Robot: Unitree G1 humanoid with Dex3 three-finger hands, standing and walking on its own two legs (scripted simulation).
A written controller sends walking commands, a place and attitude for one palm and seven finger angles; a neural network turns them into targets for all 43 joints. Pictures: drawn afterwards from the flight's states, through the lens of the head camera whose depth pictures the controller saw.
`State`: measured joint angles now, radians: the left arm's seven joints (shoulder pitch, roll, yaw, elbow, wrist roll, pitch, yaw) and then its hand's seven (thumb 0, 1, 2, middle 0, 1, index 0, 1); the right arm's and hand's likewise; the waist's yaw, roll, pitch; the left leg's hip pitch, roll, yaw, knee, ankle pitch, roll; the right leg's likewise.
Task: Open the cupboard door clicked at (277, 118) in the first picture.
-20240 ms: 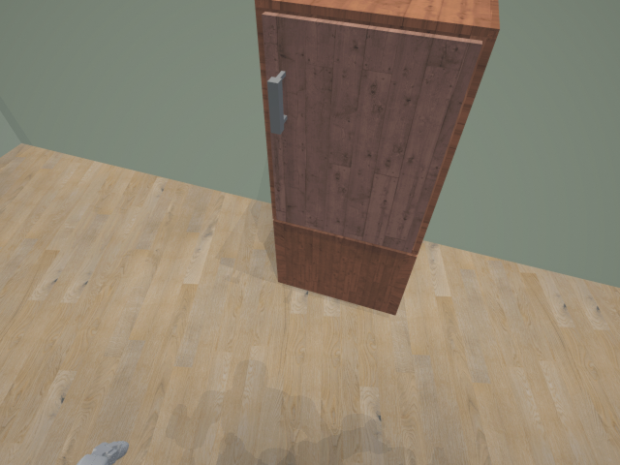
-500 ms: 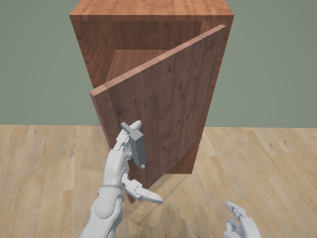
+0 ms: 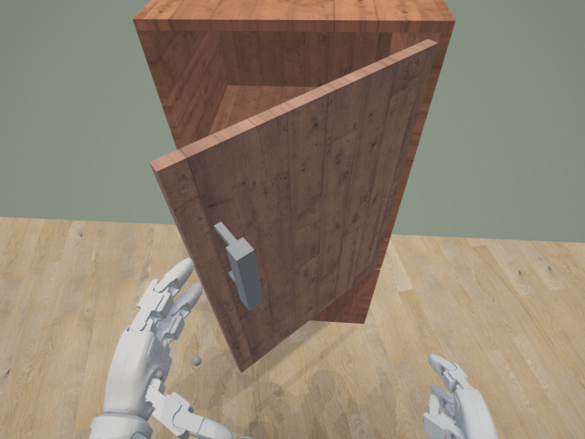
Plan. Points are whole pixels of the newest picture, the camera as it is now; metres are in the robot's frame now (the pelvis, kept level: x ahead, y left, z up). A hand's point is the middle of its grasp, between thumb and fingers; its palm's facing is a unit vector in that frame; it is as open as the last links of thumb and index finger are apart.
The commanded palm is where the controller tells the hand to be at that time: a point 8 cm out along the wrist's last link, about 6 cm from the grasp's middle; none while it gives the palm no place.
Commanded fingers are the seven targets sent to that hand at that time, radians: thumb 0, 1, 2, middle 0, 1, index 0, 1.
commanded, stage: slide the hand sideways off the handle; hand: left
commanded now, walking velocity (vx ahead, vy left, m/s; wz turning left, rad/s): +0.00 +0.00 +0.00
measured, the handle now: (237, 266) +0.32 +0.10 +0.09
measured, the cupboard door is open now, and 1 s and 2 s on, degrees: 43 43 43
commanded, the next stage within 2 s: draw the hand back to the body in 0.20 s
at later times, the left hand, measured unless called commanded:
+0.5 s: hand (163, 363) +0.19 +0.15 +0.10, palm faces -0.04 -1.00 -0.07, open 16.3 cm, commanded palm +0.15 +0.22 +0.11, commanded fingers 0.00 -0.50 0.30 -0.15 -0.30 -0.15 -0.30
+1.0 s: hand (73, 345) +0.19 +0.23 +0.14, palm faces +0.23 -0.93 -0.29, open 14.9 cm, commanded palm +0.15 +0.28 +0.16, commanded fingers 0.00 0.06 0.54 -0.17 -0.30 -0.17 -0.30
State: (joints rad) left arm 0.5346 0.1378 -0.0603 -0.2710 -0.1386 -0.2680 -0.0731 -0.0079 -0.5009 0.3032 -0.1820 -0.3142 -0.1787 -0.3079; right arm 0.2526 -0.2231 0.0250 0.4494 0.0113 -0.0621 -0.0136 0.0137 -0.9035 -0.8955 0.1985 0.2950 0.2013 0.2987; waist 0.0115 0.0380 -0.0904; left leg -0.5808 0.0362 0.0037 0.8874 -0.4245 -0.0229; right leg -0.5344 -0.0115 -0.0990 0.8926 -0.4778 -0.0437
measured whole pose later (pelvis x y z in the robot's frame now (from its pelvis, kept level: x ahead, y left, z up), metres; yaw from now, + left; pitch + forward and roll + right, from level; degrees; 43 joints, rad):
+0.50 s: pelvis -0.01 +0.01 -0.01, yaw +0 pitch +6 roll -1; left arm 0.52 0.20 0.02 -0.33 -0.20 -0.23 -0.13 -0.01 -0.50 0.30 -0.16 -0.30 -0.16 -0.30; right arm 0.28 -0.22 0.03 0.46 0.04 -0.12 -0.05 0.02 -0.90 -0.90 0.20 0.30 0.20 0.30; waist 0.01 0.06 -0.10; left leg -0.62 0.04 0.00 0.94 -0.43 -0.01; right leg -0.56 -0.01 -0.10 0.92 -0.47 -0.03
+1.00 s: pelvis +0.00 +0.03 +0.03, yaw +0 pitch +1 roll -1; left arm 0.56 0.28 0.13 -0.46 -0.07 -0.04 0.07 -0.01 -0.26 0.41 -0.17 -0.30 -0.17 -0.30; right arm 0.24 -0.22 0.07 0.51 0.02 -0.13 -0.10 0.01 -0.90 -0.90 0.20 0.30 0.20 0.30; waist 0.05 0.05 -0.04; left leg -0.37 0.02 0.01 0.71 -0.35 0.02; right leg -0.30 -0.01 -0.09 0.66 -0.37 0.00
